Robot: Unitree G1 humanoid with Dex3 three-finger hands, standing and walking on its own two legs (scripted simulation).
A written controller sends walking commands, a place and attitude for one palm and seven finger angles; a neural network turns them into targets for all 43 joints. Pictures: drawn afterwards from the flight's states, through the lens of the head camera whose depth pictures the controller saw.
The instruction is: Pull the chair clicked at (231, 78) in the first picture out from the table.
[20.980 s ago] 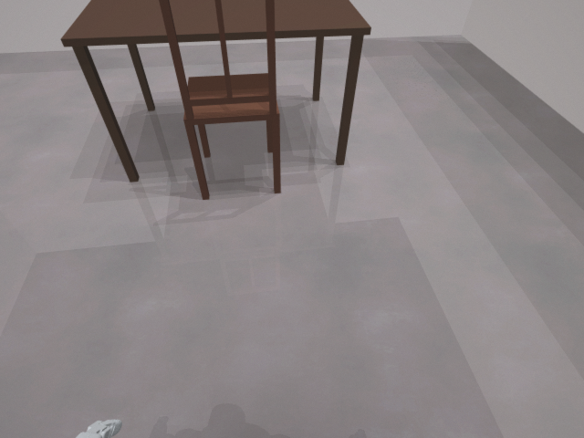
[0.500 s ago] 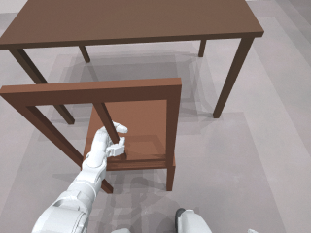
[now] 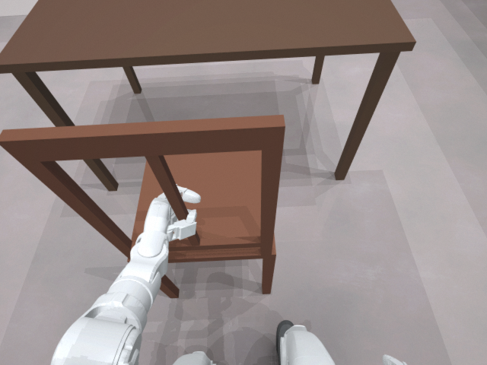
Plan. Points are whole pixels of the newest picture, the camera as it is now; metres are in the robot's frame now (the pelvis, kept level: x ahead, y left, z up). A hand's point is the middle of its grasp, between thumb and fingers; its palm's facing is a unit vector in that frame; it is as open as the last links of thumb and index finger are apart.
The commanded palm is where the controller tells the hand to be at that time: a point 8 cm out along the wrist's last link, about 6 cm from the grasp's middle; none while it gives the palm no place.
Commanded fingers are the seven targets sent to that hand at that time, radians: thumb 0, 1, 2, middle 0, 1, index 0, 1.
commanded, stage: step backward, pulling the chair out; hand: left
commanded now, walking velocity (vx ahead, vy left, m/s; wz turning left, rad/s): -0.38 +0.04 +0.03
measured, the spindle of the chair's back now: (179, 208) +0.39 +0.13 -0.03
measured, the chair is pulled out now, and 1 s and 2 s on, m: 0.33 0.33 0.35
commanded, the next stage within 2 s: stop walking, hand still on the chair in 1.16 s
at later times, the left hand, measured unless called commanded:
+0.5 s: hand (190, 223) +0.36 +0.11 -0.05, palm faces -0.08 -0.98 -0.20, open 5.3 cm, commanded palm +0.37 +0.16 -0.04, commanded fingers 0.00 0.90 0.90 -0.50 -1.45 -0.50 -1.45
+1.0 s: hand (190, 223) +0.36 +0.11 -0.05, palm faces -0.07 -0.98 -0.21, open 5.3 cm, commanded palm +0.38 +0.16 -0.04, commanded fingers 0.00 0.90 0.90 -0.50 -1.45 -0.50 -1.45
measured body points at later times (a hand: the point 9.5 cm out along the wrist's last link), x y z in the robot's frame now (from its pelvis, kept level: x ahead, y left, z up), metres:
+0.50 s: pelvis -0.01 +0.01 +0.00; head +0.07 +0.00 +0.45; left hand +0.36 +0.16 -0.03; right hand +0.07 -0.26 -0.13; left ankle -0.01 +0.15 -0.72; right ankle +0.14 -0.11 -0.72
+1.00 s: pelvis +0.00 +0.01 +0.01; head +0.07 -0.01 +0.45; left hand +0.36 +0.16 -0.03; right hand +0.07 -0.27 -0.13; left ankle -0.01 +0.15 -0.72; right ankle +0.14 -0.12 -0.72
